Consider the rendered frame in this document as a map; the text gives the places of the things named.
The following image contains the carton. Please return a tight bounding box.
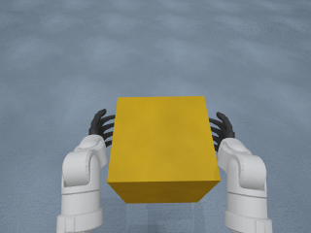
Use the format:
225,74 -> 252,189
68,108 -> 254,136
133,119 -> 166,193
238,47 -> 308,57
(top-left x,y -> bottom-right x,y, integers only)
107,96 -> 221,204

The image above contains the right robot forearm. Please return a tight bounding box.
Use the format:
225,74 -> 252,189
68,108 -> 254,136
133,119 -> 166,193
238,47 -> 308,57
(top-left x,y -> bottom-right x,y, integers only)
217,138 -> 273,233

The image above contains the robot left hand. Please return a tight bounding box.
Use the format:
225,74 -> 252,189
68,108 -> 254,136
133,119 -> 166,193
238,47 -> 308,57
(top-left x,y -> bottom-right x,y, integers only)
88,109 -> 116,148

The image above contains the left robot forearm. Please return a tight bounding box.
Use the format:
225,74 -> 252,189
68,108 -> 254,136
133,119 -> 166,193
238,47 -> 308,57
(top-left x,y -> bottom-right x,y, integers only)
56,134 -> 108,233

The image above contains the robot right hand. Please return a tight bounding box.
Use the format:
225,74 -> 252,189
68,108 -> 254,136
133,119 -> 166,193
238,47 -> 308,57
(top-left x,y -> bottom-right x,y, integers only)
209,112 -> 235,152

